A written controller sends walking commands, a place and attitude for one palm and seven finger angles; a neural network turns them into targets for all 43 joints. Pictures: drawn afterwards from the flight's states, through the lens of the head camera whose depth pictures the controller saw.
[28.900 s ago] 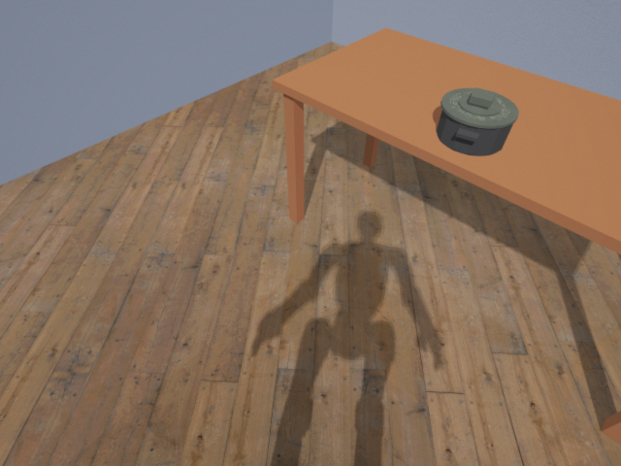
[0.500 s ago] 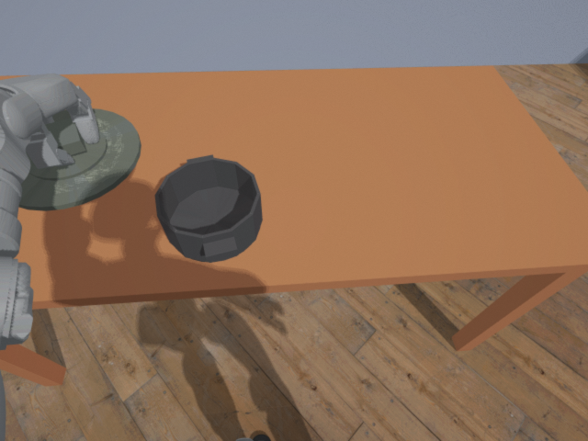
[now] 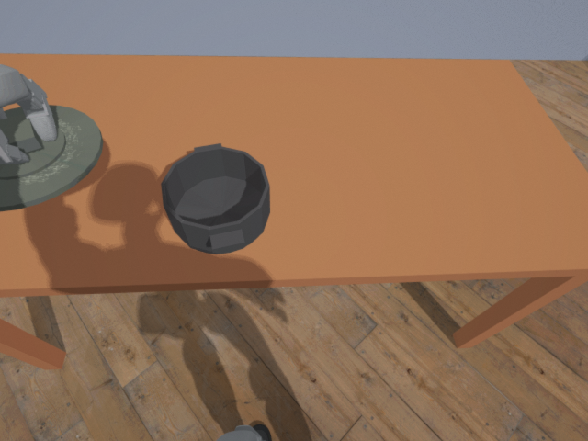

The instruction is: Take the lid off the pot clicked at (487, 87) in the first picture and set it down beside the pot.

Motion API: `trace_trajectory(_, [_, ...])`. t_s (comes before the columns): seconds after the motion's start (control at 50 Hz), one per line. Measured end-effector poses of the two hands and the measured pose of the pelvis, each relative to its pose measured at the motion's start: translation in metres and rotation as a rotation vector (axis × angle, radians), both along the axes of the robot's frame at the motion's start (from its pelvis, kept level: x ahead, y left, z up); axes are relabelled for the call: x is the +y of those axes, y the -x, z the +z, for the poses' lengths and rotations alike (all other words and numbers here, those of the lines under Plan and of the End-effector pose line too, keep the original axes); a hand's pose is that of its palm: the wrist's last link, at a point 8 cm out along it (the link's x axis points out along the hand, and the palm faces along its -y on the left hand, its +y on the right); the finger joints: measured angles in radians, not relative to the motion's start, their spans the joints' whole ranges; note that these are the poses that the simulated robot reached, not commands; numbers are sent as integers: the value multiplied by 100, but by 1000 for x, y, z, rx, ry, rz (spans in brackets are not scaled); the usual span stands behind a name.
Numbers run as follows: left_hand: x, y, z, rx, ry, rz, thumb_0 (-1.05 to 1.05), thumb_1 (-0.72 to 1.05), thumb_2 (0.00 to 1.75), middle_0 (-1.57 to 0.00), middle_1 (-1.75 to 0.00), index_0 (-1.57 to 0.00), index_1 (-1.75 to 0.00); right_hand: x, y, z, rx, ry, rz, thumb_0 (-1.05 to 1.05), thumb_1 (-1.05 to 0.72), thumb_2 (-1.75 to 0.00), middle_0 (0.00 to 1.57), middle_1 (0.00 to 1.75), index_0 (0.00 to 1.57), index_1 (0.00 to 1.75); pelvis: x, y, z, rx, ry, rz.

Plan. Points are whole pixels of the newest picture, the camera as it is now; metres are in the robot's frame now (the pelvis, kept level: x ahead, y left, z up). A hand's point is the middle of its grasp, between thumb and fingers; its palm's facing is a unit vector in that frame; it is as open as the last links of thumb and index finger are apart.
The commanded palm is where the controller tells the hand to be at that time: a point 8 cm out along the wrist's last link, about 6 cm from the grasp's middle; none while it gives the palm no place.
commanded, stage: move the lid sideways beside the pot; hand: left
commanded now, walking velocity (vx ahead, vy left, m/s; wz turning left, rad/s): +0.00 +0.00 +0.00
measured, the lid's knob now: (11, 136) +0.46 +0.37 +0.13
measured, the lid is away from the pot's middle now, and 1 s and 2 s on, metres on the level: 0.24 0.24 0.24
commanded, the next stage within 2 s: lower the lid onto the table in 0.14 s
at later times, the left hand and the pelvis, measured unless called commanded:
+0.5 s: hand (15, 143) +0.44 +0.35 +0.14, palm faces -0.41 -0.12 -0.90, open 7.2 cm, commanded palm +0.48 +0.36 +0.21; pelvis -0.01 +0.01 +0.00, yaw -1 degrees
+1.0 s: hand (28, 160) +0.45 +0.35 +0.11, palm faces -0.44 -0.11 -0.89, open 7.2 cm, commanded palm +0.49 +0.36 +0.18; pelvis -0.01 +0.01 -0.01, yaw -1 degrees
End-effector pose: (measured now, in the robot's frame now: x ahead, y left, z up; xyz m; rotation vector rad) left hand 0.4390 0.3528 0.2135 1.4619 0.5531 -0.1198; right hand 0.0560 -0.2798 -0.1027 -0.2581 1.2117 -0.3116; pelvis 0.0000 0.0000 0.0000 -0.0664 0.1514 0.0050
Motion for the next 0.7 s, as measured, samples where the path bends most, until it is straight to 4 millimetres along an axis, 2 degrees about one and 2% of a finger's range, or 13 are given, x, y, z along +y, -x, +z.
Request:
trace_trajectory(0.1, [3,2,1,0,-17,-12,0,22,86,-42,-94,-68,-106,1,3,-1,13,5,0,0,-90,-90,20,30,20,30,2,1,-1,4,3,2])
trace_trajectory(0.32, [-6,-3,-1,-15,3,-44,0,22,86,-42,-94,-68,-106,5,10,-2,6,5,-7,0,-90,-90,20,30,20,30,5,6,-2,3,7,-1])
trace_trajectory(0.7, [2,-8,-30,34,8,-38,0,23,86,-42,-94,-68,-106,5,41,-1,68,34,-53,0,-90,-90,21,30,20,30,10,6,-6,28,13,-15])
